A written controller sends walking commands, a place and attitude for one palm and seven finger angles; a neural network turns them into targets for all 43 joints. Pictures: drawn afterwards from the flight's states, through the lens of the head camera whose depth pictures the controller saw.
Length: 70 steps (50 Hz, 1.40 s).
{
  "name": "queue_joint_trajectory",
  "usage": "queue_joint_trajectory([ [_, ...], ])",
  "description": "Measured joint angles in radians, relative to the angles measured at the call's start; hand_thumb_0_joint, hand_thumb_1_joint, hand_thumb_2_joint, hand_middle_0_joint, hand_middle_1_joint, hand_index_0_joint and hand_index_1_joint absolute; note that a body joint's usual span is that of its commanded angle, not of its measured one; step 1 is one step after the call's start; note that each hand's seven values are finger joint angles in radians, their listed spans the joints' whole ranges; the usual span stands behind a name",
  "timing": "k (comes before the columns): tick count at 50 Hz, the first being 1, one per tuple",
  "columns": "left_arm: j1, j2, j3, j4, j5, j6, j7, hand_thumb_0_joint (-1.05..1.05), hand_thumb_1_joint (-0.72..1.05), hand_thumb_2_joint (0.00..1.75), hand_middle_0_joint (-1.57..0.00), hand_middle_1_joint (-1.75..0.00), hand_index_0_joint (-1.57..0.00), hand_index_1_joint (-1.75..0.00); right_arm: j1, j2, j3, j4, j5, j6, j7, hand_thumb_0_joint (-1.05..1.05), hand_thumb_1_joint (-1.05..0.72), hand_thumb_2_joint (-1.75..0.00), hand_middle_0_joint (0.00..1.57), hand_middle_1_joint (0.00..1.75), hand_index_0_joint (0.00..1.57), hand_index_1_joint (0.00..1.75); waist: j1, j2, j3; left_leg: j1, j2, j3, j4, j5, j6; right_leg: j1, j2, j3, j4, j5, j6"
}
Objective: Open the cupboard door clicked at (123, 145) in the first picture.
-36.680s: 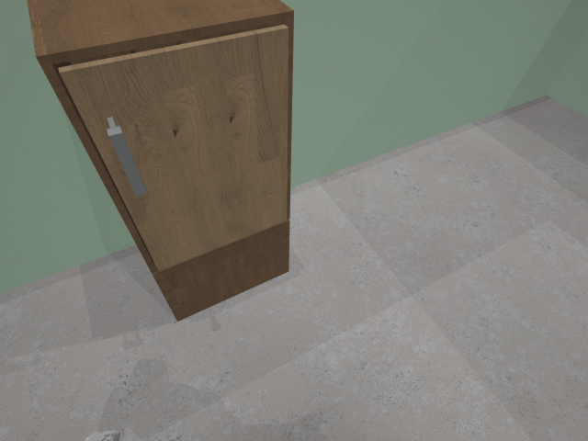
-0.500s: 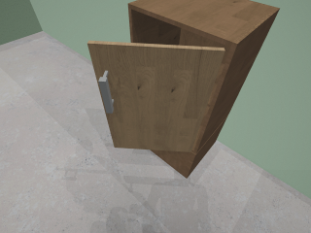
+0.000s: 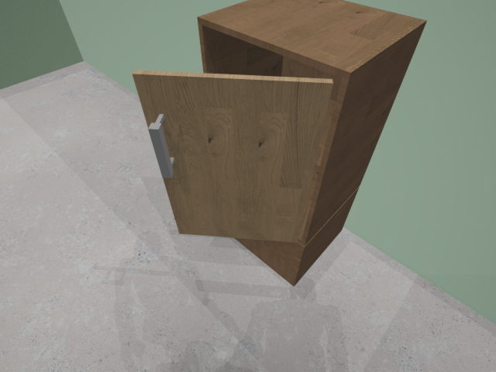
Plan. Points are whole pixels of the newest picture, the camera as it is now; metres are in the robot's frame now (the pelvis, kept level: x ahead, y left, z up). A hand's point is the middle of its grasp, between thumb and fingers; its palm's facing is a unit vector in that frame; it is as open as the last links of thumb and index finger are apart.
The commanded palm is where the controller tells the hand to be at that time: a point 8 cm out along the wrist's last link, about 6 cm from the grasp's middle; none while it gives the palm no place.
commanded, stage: come to a stop and stand still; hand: left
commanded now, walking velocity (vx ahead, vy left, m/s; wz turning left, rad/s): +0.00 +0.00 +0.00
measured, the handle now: (164, 146) +0.60 +0.24 +0.01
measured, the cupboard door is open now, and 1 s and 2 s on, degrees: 38 38 38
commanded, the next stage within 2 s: look again from close up in 0.78 s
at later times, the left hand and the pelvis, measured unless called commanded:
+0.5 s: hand out of the picture +0.02 +0.17 -0.18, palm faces +0.02 -0.98 -0.18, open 7.3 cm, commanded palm none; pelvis +0.02 +0.00 +0.00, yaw +0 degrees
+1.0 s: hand out of the picture +0.02 +0.17 -0.18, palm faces +0.03 -0.99 -0.16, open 7.4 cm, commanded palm none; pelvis +0.03 +0.02 +0.00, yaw +0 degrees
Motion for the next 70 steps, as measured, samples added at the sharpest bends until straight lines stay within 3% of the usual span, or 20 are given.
queue_joint_trajectory([
  [18,-0.063,0.006,0.008,0.015,-0.002,-0.013,0.012,0.02,0.92,0.89,-0.2,-0.3,-0.2,-0.3,0.024,0.06,0.012,0.064,0.004,-0.026,-0.015,0.01,-0.91,-0.9,0.19,0.3,0.2,0.3,-0.008,-0.019,0.007,0.03,-0.001,-0.002,-0.019,-0.016,-0.002,0.027,0.001,0.001,-0.014,-0.018,0.001],
  [39,-0.067,0.002,0.013,0.02,0.001,-0.006,0.01,0.01,0.91,0.89,-0.2,-0.3,-0.2,-0.3,-0.043,0.029,0.004,0.05,0.002,-0.034,-0.025,0.01,-0.91,-0.9,0.19,0.3,0.2,0.3,0.008,-0.023,0.015,0.072,-0.024,0.001,-0.048,-0.025,0.017,0.059,-0.021,0.007,-0.016,-0.04,0.022],
  [70,-0.069,-0.004,0.017,0.023,0.001,0.0,0.011,0.01,0.91,0.89,-0.2,-0.3,-0.2,-0.3,-0.018,0.051,0.005,0.063,0.002,-0.035,-0.026,0.01,-0.91,-0.9,0.19,0.3,0.2,0.3,0.005,-0.024,0.025,0.08,-0.038,0.006,-0.068,-0.019,0.031,0.061,-0.034,0.013,-0.023,-0.039,0.035],
])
